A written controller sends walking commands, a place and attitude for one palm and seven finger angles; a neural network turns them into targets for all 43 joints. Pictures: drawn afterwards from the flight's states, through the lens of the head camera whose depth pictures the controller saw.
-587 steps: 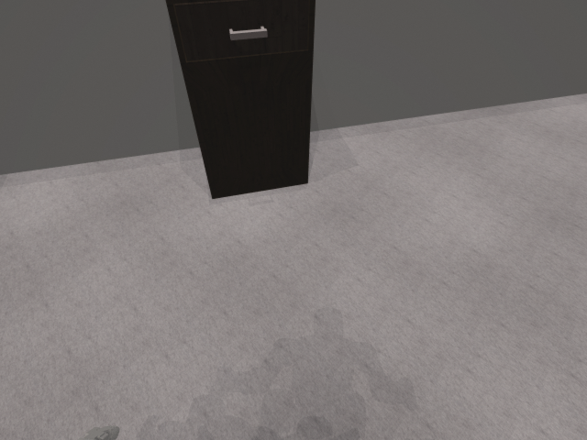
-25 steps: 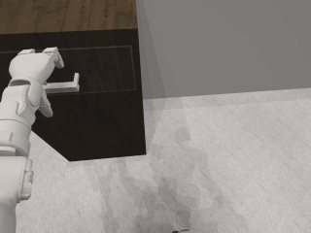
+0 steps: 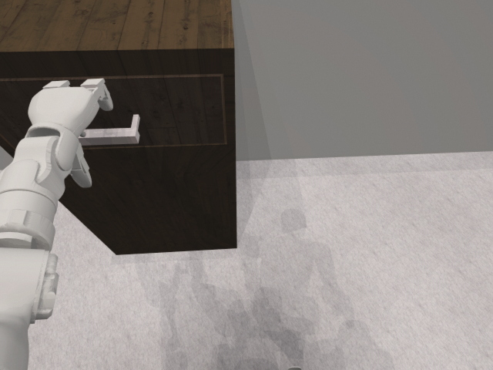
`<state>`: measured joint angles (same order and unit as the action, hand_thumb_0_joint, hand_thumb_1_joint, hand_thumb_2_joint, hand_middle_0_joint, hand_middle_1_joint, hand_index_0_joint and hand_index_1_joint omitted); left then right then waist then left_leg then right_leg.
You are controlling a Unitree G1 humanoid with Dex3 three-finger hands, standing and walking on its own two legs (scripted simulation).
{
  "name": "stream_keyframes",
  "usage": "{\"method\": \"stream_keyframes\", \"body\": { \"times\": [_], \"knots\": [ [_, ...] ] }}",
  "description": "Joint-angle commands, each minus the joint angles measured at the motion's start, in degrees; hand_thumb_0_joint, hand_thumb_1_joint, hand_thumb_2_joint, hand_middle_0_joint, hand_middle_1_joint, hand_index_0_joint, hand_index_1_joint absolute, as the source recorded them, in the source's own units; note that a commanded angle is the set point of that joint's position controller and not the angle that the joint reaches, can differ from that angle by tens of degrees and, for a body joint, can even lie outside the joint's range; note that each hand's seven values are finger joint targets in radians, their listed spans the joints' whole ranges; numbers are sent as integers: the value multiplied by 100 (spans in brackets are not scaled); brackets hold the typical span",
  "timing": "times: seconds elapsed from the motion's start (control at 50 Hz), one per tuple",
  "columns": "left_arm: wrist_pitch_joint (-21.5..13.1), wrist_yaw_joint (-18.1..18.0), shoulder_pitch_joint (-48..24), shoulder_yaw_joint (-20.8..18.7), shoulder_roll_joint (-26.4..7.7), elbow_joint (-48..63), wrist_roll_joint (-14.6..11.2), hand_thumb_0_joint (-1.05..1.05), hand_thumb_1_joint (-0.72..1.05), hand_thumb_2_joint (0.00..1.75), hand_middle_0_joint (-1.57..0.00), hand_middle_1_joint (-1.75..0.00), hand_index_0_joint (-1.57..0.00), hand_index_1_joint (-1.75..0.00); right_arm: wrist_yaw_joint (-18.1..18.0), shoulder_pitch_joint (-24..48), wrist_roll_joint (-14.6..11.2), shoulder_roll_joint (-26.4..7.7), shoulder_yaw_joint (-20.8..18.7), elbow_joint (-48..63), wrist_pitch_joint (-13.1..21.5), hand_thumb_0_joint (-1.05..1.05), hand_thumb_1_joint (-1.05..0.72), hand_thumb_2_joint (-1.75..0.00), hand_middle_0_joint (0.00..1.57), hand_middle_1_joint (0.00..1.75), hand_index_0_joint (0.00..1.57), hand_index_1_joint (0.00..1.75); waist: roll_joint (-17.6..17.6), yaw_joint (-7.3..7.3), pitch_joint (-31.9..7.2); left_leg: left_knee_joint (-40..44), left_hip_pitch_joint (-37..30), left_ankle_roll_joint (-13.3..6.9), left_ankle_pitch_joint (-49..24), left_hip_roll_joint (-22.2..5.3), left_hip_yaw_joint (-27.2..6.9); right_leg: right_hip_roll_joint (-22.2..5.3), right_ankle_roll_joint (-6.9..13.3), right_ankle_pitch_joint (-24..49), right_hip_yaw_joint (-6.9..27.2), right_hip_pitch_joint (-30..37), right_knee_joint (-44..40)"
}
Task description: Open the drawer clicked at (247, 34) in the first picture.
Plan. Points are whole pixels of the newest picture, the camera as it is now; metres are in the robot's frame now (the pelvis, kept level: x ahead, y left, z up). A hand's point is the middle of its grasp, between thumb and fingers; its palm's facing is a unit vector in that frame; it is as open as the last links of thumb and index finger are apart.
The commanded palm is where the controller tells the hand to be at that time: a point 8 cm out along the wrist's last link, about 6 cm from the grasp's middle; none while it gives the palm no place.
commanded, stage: move the hooked fingers above the handle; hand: left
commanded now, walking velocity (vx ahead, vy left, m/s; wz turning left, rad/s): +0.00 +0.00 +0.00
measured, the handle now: (105, 128) +0.54 +0.27 +0.03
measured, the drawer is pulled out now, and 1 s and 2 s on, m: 0.00 0.00 0.00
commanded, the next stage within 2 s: lower the fingers behind the handle in 0.18 s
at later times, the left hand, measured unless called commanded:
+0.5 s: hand (93, 136) +0.49 +0.26 +0.06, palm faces -0.09 -0.03 -1.00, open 13.8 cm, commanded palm +0.48 +0.26 +0.12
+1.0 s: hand (94, 152) +0.48 +0.27 +0.03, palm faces -0.09 -0.02 -1.00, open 13.8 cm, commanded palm +0.47 +0.26 +0.09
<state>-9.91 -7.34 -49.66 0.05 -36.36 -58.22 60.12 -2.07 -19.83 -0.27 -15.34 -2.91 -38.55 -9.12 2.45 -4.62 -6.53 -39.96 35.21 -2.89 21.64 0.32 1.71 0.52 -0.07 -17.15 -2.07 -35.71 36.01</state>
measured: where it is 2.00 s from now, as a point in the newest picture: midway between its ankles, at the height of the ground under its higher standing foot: outside the picture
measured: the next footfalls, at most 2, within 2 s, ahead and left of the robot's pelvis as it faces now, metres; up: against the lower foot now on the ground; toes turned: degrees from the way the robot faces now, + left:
none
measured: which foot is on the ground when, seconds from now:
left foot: down 0.00-1.00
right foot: down 0.00-1.00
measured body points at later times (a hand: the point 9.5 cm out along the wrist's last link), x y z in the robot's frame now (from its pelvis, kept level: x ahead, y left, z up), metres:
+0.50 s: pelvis +0.00 +0.00 +0.00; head +0.10 +0.00 +0.44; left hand +0.49 +0.26 +0.12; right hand +0.00 -0.29 -0.13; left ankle -0.04 +0.08 -0.72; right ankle -0.01 -0.13 -0.72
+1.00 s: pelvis +0.00 -0.01 -0.01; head +0.11 +0.00 +0.43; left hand +0.48 +0.27 +0.09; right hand +0.00 -0.29 -0.13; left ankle -0.04 +0.08 -0.72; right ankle -0.01 -0.13 -0.72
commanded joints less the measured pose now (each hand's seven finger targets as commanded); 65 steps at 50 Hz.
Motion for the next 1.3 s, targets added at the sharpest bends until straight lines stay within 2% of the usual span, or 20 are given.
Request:
{"method": "stream_keyframes", "body": {
  "times": [0.0, 0.06, 0.08, 0.12, 0.16, 0.38, 0.46, 0.58, 0.68, 0.72, 0.76, 0.8, 0.86, 0.9, 0.98, 1.06, 1.14, 1.2, 1.24, 1.28],
  "knots": [
    [-17, -242, -2743, -379, -1477, 1024, -48, 0, -50, 30, -30, -120, -30, -120, -70, -831, 36, -948, -308, 241, 72, 0, -90, -90, 20, 30, 20, 30, 310, -183, -2165, 234, -1585, 91, -3106, -36, -276, 230, 223, 1641, 37, 759, -140],
    [31, -338, -2699, -744, -1966, 1002, 50, 0, -50, 30, -30, -120, -30, -120, -84, -787, 47, -960, -273, 304, 77, 0, -90, -90, 20, 30, 20, 30, 390, -41, -2389, 242, -1380, 85, -3105, 5, -225, 207, 237, 1819, 69, 1061, -62],
    [86, -345, -2647, -590, -1793, 862, 57, 0, -50, 30, -30, -120, -30, -120, -84, -771, 41, -942, -255, 320, 78, 0, -90, -90, 20, 30, 20, 30, 323, -90, -2263, 242, -1284, 76, -2983, 18, -203, 215, 236, 1805, 63, 1048, -71],
    [154, -345, -2698, -642, -1933, 737, 85, 0, -50, 30, -30, -120, -30, -120, -105, -781, 26, -978, -243, 309, 91, 0, -90, -90, 20, 30, 20, 30, 168, -131, -2149, 262, -1100, 58, -2808, 13, -176, 200, 221, 1825, 65, 1089, -74],
    [102, -302, -2731, -715, -2057, 891, 76, 0, -50, 30, -30, -120, -30, -120, -128, -823, 32, -981, -249, 347, 101, 0, -90, -90, 20, 30, 20, 30, 229, -91, -2494, 237, -1163, 41, -2954, 24, -161, 191, 212, 2009, 113, 1307, -53],
    [-252, -202, -2495, -463, -1550, 1079, -39, 0, -50, 30, -30, -120, -30, -120, -105, -967, 54, -958, -339, 199, 72, 0, -90, -90, 20, 30, 20, 30, 353, -188, -2275, 133, -1429, 73, -3250, -28, -239, 235, 214, 1865, 72, 811, -70],
    [-242, -434, -2524, -672, -1702, 1196, 5, 0, -50, 30, -30, -120, -30, -120, -50, -1018, 121, -973, -359, 167, 62, 0, -90, -90, 20, 30, 20, 30, 476, -122, -2656, -3, -1500, 105, -3691, -35, -266, 244, 217, 2075, 66, 845, 85],
    [43, -683, -2205, -832, -1862, 859, 122, 0, -50, 30, -30, -120, -30, -120, -6, -921, 131, -996, -330, 171, 38, 0, -90, -90, 20, 30, 20, 30, 355, -54, -2566, -7, -1125, 81, -3458, -24, -175, 236, 213, 2168, 62, 996, 155],
    [45, -624, -2190, -745, -1816, 819, 114, 0, -50, 30, -30, -120, -30, -120, -48, -904, 109, -994, -329, 205, 59, 0, -90, -90, 20, 30, 20, 30, 229, -109, -2571, 5, -979, 29, -3108, 16, -119, 221, 190, 2202, 128, 1138, 114],
    [22, -589, -2249, -668, -1804, 692, 131, 0, -50, 30, -30, -120, -30, -120, -87, -889, 87, -1004, -309, 193, 67, 0, -90, -90, 20, 30, 20, 30, 113, -206, -2326, 11, -785, 10, -2751, 35, -95, 212, 180, 2087, 143, 1055, 84],
    [-77, -596, -2380, -784, -1990, 791, 161, 0, -50, 30, -30, -120, -30, -120, -118, -903, 105, -1019, -312, 168, 84, 0, -90, -90, 20, 30, 20, 30, 219, -213, -2424, -37, -819, 4, -2788, 33, -109, 202, 178, 2112, 168, 1004, 123],
    [-174, -596, -2319, -658, -1782, 869, 156, 0, -50, 30, -30, -120, -30, -120, -116, -920, 121, -986, -330, 173, 105, 0, -90, -90, 20, 30, 20, 30, 436, -219, -2530, -112, -991, 31, -2943, 24, -132, 219, 191, 2044, 141, 809, 173],
    [-260, -633, -2198, -634, -1646, 827, 121, 0, -50, 30, -30, -120, -30, -120, -88, -966, 145, -971, -355, 146, 116, 0, -90, -90, 20, 30, 20, 30, 467, -208, -2531, -199, -1043, 47, -3032, 4, -159, 237, 191, 1959, 117, 631, 219],
    [-234, -682, -2236, -516, -1517, 702, 130, 0, -50, 30, -30, -120, -30, -120, -83, -972, 140, -976, -343, 133, 109, 0, -90, -90, 20, 30, 20, 30, 336, -299, -2413, -228, -934, 49, -2816, 11, -185, 252, 192, 1812, 85, 470, 238],
    [-226, -837, -2297, -596, -1530, 823, 153, 0, -50, 30, -30, -120, -30, -120, -45, -1000, 183, -981, -364, 115, 116, 0, -90, -90, 20, 30, 20, 30, 469, -257, -2677, -343, -1063, 75, -3078, -4, -228, 262, 200, 1844, 64, 373, 353],
    [-73, -964, -2341, -631, -1607, 552, 197, 0, -50, 30, -30, -120, -30, -120, -23, -997, 189, -1017, -333, 62, 100, 0, -90, -90, 20, 30, 20, 30, 336, -302, -2484, -366, -753, 63, -2759, 5, -228, 260, 194, 1710, 47, 288, 396],
    [-31, -1001, -2365, -928, -2028, 606, 235, 0, -50, 30, -30, -120, -30, -120, -32, -985, 226, -1065, -298, 67, 104, 0, -90, -90, 20, 30, 20, 30, 357, -199, -2804, -435, -622, 41, -2826, 29, -199, 255, 205, 1934, 97, 541, 512],
    [-24, -948, -2090, -845, -1930, 478, 245, 0, -50, 30, -30, -120, -30, -120, -26, -977, 205, -1053, -286, 83, 86, 0, -90, -90, 20, 30, 20, 30, 410, -173, -2641, -458, -561, 62, -2801, 8, -205, 263, 201, 1836, 63, 397, 541],
    [-61, -924, -2184, -651, -1652, 505, 242, 0, -50, 30, -30, -120, -30, -120, -28, -1006, 207, -1030, -305, 85, 91, 0, -90, -90, 20, 30, 20, 30, 435, -277, -2617, -501, -649, 61, -2856, -9, -220, 275, 205, 1788, 54, 234, 530],
    [-134, -931, -2151, -716, -1717, 591, 227, 0, -50, 30, -30, -120, -30, -120, -33, -1064, 213, -1047, -330, 57, 105, 0, -90, -90, 20, 30, 20, 30, 418, -253, -2763, -540, -723, 63, -2840, -24, -250, 278, 195, 1733, 53, 202, 554]
  ]
}}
